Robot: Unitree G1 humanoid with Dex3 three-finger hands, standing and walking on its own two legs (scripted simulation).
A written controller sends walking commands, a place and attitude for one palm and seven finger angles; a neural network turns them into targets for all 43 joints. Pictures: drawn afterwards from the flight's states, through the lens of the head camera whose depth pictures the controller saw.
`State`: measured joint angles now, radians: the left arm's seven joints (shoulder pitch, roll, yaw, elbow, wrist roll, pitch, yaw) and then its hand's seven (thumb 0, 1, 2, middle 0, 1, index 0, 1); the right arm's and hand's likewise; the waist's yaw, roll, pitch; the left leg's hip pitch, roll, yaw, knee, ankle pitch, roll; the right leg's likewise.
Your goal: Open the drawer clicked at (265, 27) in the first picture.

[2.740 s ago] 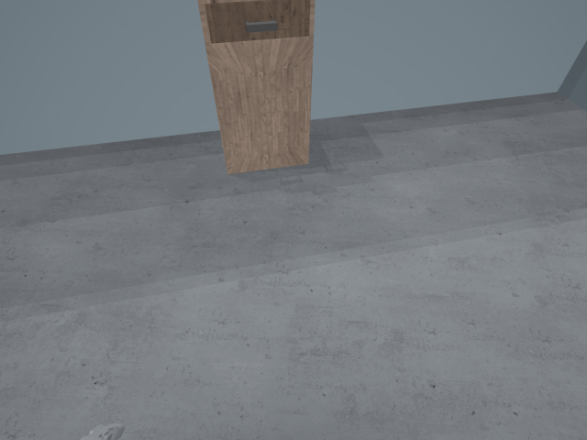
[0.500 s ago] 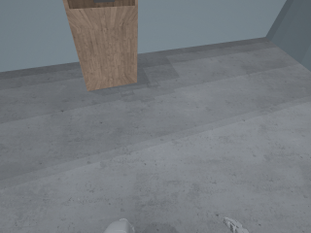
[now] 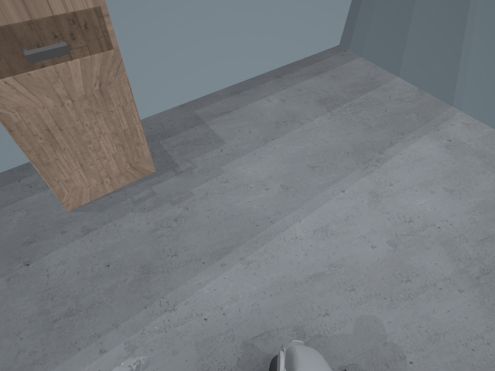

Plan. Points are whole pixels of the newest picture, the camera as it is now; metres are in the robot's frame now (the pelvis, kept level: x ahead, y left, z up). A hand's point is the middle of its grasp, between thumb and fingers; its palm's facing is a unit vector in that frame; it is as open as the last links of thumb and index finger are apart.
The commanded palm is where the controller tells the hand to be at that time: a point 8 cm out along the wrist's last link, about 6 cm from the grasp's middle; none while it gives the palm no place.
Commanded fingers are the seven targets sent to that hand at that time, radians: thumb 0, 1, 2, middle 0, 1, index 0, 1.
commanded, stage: walk to a spot facing it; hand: left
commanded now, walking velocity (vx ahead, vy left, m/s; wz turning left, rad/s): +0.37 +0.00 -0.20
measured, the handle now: (45, 49) +1.01 +0.62 -0.01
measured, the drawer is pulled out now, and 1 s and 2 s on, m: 0.00 0.00 0.00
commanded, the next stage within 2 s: turn to face it in 0.80 s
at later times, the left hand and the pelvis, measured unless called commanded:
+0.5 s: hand (157, 336) +0.22 +0.17 -0.17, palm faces +0.05 -0.98 -0.19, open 7.3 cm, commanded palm none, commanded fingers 0.00 0.90 0.90 -0.20 -0.30 -0.20 -0.30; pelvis +0.24 -0.01 +0.00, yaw -2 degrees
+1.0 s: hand (183, 194) +0.55 +0.16 -0.16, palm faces -0.21 -0.95 -0.24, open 7.3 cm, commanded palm none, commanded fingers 0.00 0.90 0.90 -0.20 -0.30 -0.20 -0.30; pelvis +0.43 -0.02 +0.00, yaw -14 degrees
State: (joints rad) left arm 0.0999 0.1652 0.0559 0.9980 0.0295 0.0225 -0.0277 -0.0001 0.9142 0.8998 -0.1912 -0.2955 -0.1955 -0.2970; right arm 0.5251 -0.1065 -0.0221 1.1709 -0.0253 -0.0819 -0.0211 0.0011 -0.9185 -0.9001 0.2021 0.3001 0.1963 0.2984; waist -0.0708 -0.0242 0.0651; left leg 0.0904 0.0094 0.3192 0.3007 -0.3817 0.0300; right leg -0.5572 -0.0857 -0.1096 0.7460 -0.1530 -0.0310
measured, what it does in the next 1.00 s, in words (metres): walks ahead: right foot, then left foot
